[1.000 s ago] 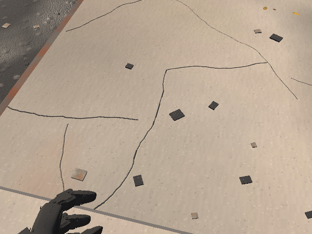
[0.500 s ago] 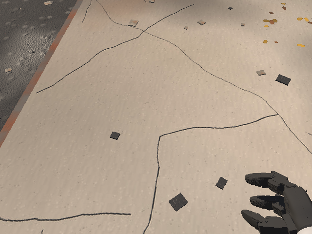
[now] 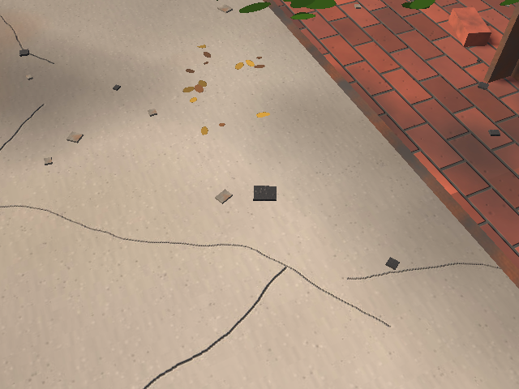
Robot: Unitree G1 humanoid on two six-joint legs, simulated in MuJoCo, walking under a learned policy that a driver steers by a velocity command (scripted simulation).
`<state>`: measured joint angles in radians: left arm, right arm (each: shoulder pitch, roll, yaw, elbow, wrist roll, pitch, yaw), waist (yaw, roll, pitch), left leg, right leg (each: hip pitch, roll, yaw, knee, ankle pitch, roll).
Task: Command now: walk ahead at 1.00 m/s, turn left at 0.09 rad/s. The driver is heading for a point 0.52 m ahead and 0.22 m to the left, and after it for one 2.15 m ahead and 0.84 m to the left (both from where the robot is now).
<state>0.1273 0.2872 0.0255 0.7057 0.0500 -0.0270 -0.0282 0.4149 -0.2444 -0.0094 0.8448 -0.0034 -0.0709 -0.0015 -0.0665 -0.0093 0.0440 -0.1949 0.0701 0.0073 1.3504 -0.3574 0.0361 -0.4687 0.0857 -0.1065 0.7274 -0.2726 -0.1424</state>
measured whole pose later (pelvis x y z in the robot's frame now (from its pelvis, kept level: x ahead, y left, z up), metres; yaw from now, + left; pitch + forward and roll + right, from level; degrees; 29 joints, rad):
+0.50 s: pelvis +0.46 +0.10 +0.01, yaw +22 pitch -1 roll +0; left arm 0.16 0.23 -0.01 0.72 0.05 -0.10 0.00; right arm 0.37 -0.33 -0.08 0.86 -0.01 -0.01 0.02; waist -0.05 0.01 0.04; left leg -0.34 -0.20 0.05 0.60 -0.24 0.20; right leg -0.39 -0.02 0.06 1.42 -0.34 0.00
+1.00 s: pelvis +0.90 +0.24 +0.03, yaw +42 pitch +2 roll -2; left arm 0.41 0.32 0.05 0.82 0.04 -0.09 0.00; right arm 0.16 -0.35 -0.04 0.72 -0.05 -0.05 0.04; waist 0.05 0.04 -0.01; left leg -0.54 -0.04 -0.07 1.21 -0.31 0.09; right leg -0.21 0.03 -0.04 0.43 -0.26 -0.01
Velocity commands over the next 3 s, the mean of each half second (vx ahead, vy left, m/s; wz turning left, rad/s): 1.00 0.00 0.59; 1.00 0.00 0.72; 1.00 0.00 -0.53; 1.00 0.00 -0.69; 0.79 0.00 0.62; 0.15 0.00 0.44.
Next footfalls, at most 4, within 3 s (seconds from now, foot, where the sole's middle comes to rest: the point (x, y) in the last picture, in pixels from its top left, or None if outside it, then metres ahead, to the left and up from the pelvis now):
0.38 left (206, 366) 0.53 0.12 -0.74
0.80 right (194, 218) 1.00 0.16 -0.74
1.22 left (62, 194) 1.12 0.59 -0.74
1.66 right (78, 100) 1.58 0.61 -0.74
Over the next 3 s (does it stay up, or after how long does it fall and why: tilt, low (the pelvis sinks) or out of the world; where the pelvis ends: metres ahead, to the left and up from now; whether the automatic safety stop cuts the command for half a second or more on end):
stays up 2.29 0.84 0.03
